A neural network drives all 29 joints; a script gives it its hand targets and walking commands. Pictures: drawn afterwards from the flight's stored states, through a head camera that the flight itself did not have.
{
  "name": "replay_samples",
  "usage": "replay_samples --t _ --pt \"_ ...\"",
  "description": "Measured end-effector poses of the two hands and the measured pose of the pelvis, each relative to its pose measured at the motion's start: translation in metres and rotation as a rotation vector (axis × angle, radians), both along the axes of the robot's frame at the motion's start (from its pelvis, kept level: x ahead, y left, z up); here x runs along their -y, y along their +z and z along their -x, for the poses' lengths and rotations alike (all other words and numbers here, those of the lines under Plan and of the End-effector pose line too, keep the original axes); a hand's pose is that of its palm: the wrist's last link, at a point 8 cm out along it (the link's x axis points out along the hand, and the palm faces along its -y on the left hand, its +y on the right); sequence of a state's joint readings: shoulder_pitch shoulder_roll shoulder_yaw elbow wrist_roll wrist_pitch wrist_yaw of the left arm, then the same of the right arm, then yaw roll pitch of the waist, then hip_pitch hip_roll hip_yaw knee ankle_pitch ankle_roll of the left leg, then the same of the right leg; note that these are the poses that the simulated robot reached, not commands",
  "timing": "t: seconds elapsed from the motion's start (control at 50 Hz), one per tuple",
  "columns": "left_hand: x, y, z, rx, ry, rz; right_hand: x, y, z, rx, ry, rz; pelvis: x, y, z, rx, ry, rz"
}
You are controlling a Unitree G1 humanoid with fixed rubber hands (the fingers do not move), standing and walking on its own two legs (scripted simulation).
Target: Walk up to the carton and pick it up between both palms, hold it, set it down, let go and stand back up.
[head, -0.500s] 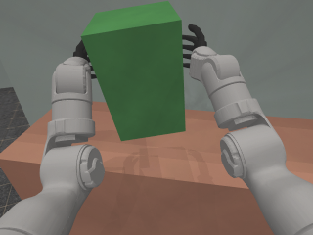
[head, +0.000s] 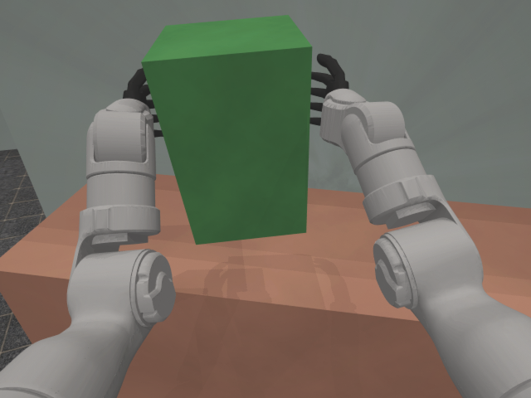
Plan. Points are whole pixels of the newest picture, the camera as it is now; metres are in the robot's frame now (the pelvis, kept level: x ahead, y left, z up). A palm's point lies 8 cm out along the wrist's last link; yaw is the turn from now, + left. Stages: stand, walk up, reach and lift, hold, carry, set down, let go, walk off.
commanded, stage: hold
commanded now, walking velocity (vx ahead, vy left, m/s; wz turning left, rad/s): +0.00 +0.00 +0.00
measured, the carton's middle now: (240, 135) +0.38 +0.00 +0.29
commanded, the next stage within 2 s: none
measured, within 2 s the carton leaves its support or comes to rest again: neither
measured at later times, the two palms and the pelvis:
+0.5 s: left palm (128, 101) +0.36 +0.15 +0.35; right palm (329, 99) +0.36 -0.12 +0.35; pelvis +0.00 -0.01 +0.00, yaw +0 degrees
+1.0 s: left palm (136, 107) +0.35 +0.14 +0.34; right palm (342, 93) +0.34 -0.13 +0.37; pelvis -0.01 +0.00 +0.00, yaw -1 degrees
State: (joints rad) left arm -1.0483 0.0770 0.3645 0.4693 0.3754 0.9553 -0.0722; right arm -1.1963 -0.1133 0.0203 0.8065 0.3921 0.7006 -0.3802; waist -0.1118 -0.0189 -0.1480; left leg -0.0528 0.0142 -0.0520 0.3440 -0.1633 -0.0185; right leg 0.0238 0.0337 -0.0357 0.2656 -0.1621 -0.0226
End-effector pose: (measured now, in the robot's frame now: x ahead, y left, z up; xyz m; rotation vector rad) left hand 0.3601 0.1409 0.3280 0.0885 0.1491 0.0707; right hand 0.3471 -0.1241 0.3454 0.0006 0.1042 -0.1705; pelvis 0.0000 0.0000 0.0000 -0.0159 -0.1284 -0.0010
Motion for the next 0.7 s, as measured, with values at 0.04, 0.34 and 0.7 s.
replay_samples --t 0.04,0.34,0.7 --pt "0.002 -0.001 0.002 0.003 -0.005 -0.002 0.002 0.000 0.003 0.002 -0.005 -0.001 -0.001 0.000 0.002 -0.001 -0.003 0.001" --pt "-0.001 0.022 0.002 0.009 0.025 0.009 0.000 0.017 -0.005 0.007 0.030 -0.008 0.002 0.000 0.007 -0.050 -0.009 -0.006" --pt "0.005 -0.004 -0.009 -0.001 -0.005 -0.010 0.006 -0.007 -0.009 -0.015 0.002 -0.007 0.005 0.000 -0.004 -0.015 0.006 0.003"
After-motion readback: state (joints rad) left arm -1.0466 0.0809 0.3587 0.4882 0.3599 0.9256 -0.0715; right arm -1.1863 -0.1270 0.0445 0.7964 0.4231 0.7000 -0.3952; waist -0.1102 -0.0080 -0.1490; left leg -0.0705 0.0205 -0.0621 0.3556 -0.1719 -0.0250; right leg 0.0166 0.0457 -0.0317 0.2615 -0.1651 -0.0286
